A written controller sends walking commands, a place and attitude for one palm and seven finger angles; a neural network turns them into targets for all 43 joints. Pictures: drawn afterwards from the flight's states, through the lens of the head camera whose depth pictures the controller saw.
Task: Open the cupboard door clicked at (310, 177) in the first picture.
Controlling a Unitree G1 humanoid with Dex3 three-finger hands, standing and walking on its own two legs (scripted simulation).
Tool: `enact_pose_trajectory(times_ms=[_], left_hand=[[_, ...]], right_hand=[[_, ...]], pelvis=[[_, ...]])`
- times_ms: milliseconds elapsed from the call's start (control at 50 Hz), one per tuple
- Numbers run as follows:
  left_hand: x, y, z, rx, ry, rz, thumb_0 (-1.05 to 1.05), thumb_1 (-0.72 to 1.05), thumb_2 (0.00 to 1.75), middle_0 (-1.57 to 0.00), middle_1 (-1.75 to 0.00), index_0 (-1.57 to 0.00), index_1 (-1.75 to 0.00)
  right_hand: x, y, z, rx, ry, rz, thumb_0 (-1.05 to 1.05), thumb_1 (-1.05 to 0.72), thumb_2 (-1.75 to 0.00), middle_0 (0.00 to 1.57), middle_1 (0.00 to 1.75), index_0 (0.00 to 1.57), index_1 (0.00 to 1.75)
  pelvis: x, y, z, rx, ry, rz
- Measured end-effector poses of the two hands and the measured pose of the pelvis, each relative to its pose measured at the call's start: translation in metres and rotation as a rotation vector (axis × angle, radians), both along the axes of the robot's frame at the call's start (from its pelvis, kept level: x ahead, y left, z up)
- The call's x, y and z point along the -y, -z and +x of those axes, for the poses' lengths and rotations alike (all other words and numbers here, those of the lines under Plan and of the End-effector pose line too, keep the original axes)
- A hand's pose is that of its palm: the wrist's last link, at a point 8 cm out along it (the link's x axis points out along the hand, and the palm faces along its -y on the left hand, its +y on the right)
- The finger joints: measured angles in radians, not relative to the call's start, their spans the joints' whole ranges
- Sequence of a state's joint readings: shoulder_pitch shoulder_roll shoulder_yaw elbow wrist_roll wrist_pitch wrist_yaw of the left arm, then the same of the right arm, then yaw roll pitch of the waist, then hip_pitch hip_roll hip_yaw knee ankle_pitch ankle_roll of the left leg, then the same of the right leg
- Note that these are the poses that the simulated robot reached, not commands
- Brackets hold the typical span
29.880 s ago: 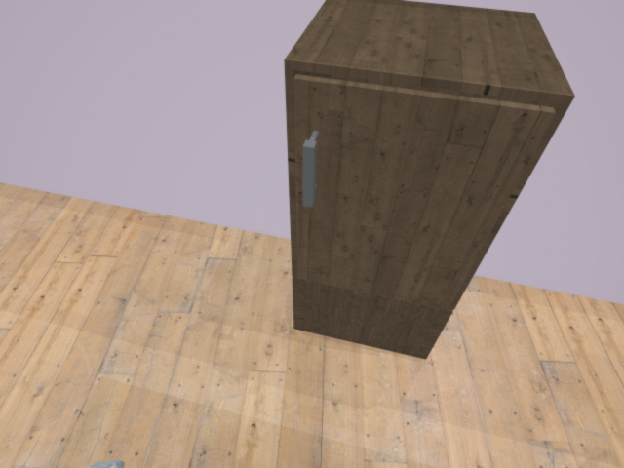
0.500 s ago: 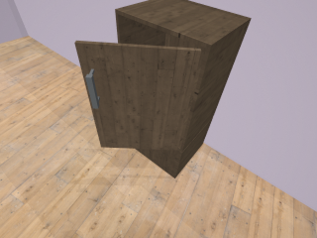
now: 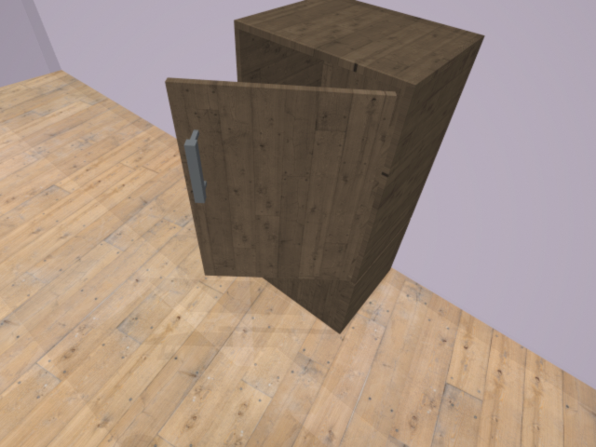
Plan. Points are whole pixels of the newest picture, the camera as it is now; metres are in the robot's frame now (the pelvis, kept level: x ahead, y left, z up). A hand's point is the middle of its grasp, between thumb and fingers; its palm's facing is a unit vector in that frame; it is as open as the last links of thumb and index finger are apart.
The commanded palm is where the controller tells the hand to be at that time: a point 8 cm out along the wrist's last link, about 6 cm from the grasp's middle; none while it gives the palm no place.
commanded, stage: come to a stop and stand still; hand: left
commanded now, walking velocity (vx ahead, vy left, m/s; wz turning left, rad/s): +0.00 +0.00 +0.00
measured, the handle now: (198, 167) +0.63 +0.26 +0.01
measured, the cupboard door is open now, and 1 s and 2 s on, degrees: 39 39 39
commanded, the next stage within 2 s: look again from close up in 0.18 s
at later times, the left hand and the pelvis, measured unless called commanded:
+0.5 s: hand out of the picture -0.05 +0.16 -0.18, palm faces +0.06 -0.99 -0.13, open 7.4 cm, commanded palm none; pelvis +0.00 +0.01 +0.00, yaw -1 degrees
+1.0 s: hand out of the picture -0.04 +0.15 -0.17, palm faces +0.07 -0.99 -0.12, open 7.4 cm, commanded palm none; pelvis +0.02 +0.01 +0.00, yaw +0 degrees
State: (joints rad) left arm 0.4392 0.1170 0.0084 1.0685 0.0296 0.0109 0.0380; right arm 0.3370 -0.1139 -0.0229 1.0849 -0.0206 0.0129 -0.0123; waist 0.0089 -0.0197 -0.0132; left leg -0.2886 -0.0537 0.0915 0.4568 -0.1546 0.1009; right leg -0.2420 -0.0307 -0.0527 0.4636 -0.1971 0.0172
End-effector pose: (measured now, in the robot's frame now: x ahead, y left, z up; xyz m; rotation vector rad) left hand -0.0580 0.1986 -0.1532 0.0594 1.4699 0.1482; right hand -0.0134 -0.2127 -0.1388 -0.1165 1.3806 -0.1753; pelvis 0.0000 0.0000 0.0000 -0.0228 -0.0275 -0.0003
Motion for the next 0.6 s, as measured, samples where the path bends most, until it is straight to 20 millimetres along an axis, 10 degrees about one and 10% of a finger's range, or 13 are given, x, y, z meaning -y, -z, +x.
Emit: enact_pose_trajectory(times_ms=[600], left_hand=[[-0.01, -0.003, 0.005, -0.008, 0.005, 0.0, 0.01, 0.91, 0.89, -0.2, -0.3, -0.19, -0.3]], right_hand=[[-0.014, 0.0, 0.003, 0.0, 0.022, 0.003, 0.01, -0.92, -0.9, 0.2, 0.29, 0.2, 0.3]], pelvis=[[-0.014, -0.002, 0.005, -0.001, 0.012, 0.006]])
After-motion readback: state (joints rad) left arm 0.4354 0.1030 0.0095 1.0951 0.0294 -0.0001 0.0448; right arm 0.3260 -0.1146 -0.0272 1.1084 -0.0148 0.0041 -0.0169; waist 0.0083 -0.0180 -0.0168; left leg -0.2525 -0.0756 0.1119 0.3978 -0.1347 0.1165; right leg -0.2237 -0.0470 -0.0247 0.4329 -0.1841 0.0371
